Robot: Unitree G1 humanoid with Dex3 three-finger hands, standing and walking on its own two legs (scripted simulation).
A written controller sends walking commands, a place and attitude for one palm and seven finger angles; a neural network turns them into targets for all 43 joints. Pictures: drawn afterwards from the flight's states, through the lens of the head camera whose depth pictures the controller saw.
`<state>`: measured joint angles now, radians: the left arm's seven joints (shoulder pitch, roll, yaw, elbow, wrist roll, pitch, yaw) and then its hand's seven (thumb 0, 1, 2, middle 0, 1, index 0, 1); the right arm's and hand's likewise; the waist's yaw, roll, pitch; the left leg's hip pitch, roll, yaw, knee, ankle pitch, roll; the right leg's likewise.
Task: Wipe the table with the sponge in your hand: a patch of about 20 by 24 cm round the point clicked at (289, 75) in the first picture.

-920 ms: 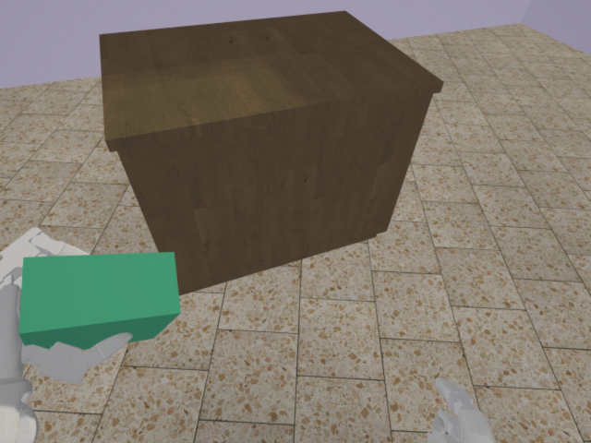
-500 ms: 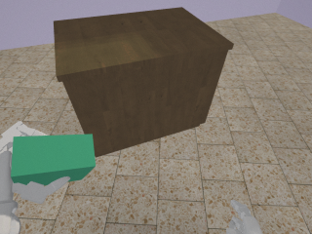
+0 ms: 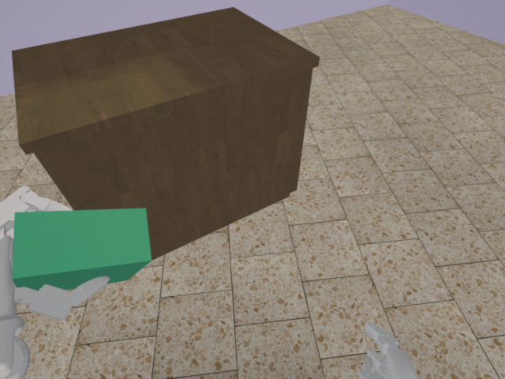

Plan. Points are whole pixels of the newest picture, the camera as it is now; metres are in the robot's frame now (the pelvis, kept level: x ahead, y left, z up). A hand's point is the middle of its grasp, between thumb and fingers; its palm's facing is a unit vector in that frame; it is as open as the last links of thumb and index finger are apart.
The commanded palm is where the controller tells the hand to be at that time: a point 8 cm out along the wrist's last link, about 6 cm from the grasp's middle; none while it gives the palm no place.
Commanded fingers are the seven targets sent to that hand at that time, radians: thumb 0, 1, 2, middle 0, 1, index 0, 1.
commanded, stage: walk to a spot facing it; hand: left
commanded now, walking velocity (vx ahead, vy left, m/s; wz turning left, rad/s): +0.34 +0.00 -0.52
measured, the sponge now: (101, 251) +0.23 +0.21 +0.16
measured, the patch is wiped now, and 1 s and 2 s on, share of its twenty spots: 0.00 0.00 0.00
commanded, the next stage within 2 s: turn to face it in 0.72 s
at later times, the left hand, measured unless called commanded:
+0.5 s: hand (160, 153) +0.37 +0.17 +0.19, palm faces +0.23 -0.87 -0.43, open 10.2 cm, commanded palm +0.33 +0.22 +0.20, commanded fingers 0.00 0.10 1.30 -1.20 -1.60 -1.20 -1.60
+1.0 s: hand (276, 103) +0.54 +0.00 +0.18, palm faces +0.07 -0.87 -0.49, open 10.2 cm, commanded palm +0.47 +0.09 +0.20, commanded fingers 0.00 0.10 1.30 -1.20 -1.60 -1.20 -1.60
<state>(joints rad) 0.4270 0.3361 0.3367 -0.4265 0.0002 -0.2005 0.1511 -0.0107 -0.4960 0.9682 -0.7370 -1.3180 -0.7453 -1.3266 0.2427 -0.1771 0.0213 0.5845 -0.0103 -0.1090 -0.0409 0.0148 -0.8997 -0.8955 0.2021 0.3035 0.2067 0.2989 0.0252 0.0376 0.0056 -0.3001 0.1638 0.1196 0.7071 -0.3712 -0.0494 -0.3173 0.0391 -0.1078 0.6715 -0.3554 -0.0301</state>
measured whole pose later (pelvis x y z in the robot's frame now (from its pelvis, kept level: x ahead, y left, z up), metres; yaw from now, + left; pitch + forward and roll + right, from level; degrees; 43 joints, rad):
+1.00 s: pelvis +0.23 -0.12 -0.01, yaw -20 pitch -2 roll +0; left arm 0.37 0.36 0.37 -0.48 0.00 -0.22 0.14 -0.01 -0.50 0.97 -0.74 -1.32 -0.75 -1.33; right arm 0.16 -0.22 -0.02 0.65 0.01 -0.06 -0.04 0.02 -0.90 -0.90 0.20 0.30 0.21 0.30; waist -0.04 0.06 0.15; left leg -0.37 0.11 0.04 1.18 -0.52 -0.02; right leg -0.42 -0.05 -0.17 0.72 -0.27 -0.07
